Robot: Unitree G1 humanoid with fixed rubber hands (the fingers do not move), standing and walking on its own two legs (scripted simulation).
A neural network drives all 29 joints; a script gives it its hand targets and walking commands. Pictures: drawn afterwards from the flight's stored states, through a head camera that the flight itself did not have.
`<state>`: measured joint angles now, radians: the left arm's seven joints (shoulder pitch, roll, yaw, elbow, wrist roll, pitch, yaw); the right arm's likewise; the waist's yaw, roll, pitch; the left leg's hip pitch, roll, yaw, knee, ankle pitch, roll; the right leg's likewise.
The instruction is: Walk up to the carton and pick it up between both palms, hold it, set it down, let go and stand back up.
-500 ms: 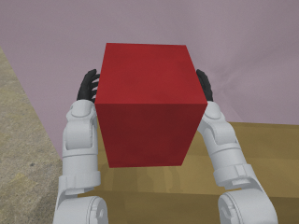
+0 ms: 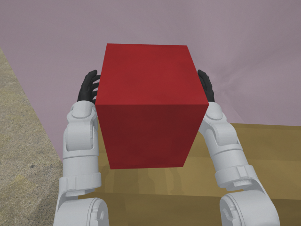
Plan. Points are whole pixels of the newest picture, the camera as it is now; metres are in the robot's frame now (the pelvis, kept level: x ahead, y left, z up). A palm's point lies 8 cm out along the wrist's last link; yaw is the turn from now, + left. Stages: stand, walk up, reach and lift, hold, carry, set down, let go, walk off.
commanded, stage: hold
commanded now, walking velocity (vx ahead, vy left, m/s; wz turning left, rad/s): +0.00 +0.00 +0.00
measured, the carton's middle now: (147, 109) +0.37 +0.00 +0.15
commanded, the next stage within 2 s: none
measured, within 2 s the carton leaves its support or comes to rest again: neither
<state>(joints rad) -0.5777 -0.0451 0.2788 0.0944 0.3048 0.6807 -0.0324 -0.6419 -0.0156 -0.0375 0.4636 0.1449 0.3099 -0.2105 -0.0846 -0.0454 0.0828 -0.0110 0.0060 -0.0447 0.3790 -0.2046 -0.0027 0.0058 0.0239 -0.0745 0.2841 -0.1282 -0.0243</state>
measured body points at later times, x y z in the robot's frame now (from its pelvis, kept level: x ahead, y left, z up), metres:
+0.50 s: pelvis +0.00 +0.00 +0.00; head -0.04 +0.02 +0.45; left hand +0.38 +0.15 +0.18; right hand +0.37 -0.15 +0.18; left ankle +0.01 +0.12 -0.75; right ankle +0.03 -0.10 -0.75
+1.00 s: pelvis +0.00 +0.00 +0.00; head -0.03 +0.02 +0.45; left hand +0.38 +0.15 +0.18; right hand +0.38 -0.15 +0.18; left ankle +0.02 +0.12 -0.75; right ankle +0.03 -0.10 -0.75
